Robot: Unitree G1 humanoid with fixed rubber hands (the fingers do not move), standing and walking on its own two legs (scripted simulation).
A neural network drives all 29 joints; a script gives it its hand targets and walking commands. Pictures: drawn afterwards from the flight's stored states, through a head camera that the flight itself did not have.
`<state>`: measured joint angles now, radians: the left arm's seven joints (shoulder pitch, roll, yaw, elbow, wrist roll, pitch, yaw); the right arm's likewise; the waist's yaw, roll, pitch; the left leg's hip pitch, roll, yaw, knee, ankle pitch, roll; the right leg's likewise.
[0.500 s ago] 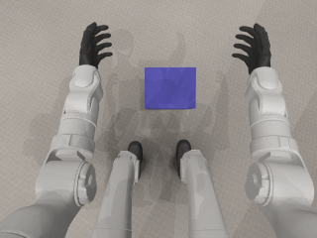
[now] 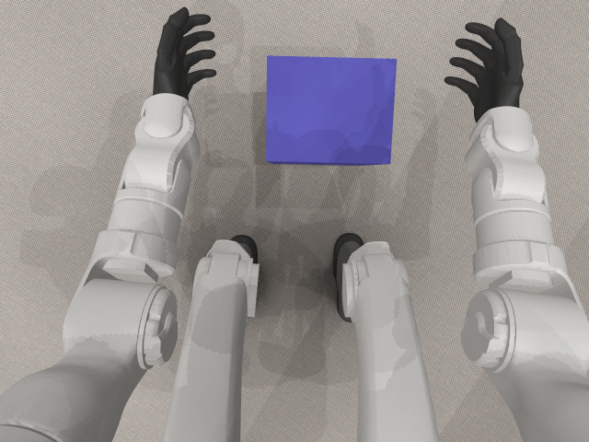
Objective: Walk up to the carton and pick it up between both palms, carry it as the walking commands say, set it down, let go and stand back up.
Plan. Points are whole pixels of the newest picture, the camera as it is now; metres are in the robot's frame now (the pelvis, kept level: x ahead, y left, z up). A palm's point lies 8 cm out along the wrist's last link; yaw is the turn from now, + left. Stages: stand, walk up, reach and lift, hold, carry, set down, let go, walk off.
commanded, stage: reach and lift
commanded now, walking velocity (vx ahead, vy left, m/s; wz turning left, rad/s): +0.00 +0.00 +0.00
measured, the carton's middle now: (323, 121) +0.49 -0.05 -0.41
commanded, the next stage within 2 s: none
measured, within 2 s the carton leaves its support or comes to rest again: neither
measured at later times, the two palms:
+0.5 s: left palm (209, 101) +0.50 +0.14 -0.30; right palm (432, 114) +0.49 -0.21 -0.31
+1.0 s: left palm (202, 100) +0.51 +0.16 -0.35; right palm (421, 112) +0.50 -0.21 -0.36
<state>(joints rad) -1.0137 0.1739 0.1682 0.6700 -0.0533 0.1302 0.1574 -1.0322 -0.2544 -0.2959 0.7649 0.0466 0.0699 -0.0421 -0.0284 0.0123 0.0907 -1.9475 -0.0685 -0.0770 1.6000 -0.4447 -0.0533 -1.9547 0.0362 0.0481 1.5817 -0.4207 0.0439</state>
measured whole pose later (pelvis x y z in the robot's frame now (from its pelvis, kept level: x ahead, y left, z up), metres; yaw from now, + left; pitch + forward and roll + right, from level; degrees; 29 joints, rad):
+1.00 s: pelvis -0.02 +0.00 -0.17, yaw +1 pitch +30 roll +0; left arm -1.37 0.36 -0.06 1.01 -0.32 0.05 0.16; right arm -1.37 -0.42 -0.06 1.10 0.28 0.01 -0.07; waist -0.02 0.04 0.52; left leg -2.17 -0.10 -0.05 2.23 -0.57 -0.07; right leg -2.19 0.04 0.06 2.22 -0.55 0.06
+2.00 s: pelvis +0.00 +0.00 -0.17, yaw +1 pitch +33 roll +0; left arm -1.38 0.17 0.20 1.14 -0.07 0.10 0.15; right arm -1.39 -0.30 -0.07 1.20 0.14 0.08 -0.10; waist -0.03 0.08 0.35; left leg -2.24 -0.13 -0.07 2.25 -0.60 -0.10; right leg -2.25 0.03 0.04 2.24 -0.57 0.05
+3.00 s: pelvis -0.03 +0.01 -0.12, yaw -1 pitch +27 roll +1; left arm -1.34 0.08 0.39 0.68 0.02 0.30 0.20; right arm -1.41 -0.26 -0.18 0.81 0.03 0.32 -0.10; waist -0.04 0.06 0.52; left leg -2.00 -0.14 -0.06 2.09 -0.56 -0.10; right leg -2.04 0.13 0.11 2.07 -0.49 0.11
